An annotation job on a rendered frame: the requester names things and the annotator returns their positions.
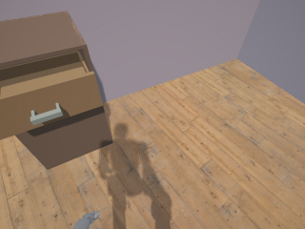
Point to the drawer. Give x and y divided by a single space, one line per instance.
38 85

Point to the handle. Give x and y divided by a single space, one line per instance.
40 118

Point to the cabinet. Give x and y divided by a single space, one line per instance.
27 39

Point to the left robot hand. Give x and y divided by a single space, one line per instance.
87 220

